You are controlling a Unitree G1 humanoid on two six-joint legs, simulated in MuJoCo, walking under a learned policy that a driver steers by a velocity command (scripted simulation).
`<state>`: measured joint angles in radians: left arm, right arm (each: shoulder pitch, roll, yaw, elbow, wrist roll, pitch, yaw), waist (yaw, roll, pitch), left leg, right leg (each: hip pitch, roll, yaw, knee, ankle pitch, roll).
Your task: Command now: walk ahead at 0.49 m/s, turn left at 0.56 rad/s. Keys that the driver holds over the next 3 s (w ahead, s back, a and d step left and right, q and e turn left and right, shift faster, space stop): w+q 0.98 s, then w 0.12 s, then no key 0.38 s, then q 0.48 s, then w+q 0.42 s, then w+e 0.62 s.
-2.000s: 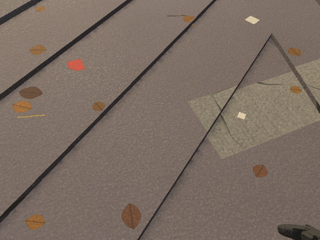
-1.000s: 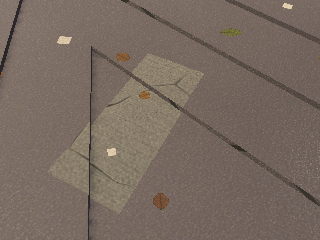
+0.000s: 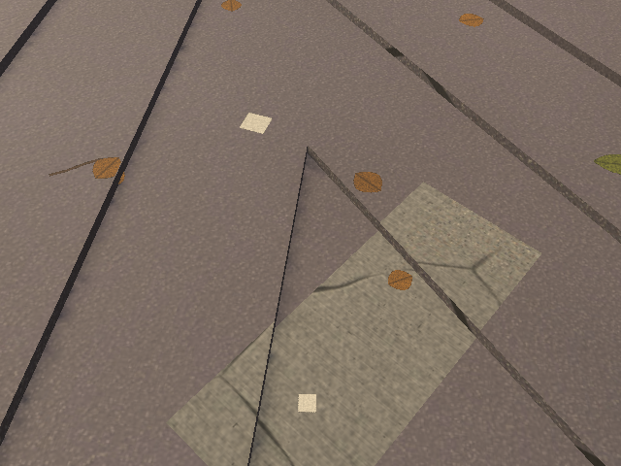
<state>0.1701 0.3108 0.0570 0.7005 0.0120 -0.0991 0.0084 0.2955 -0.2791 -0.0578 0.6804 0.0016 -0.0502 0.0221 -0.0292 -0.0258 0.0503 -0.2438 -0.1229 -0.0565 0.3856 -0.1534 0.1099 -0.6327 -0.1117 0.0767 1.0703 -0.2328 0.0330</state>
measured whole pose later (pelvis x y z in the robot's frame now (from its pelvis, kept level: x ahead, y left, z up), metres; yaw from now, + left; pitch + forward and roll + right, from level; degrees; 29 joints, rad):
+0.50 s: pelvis +0.29 -0.04 +0.00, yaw +18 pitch +1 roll -2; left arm 0.27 0.26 0.06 0.75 0.01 -0.10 0.00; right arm 0.26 -0.32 -0.07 0.65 0.03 -0.01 0.00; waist 0.03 0.06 0.03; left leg -0.61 0.05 -0.06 1.20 -0.32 -0.01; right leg -0.18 0.03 -0.09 0.37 -0.20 -0.03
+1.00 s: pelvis +0.51 +0.11 +0.03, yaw +35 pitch +1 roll +0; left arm 0.12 0.32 0.05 0.71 0.01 -0.10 -0.01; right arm 0.32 -0.28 -0.06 0.65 0.01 -0.05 0.01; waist -0.03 -0.03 0.05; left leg -0.28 -0.09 -0.04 0.45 -0.19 0.09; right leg -0.60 -0.10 0.07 1.03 -0.24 0.02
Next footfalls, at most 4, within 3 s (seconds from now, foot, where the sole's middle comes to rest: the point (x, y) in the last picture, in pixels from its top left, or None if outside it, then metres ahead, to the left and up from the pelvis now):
0.28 right None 0.35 -0.14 -0.78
0.78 left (207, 430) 0.53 0.21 -0.75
1.26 right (228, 285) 0.89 0.19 -0.75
1.62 left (154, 353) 0.71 0.34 -0.75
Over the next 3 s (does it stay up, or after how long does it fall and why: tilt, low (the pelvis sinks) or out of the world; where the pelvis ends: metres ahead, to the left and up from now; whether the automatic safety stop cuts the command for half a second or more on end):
stays up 0.84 0.58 0.02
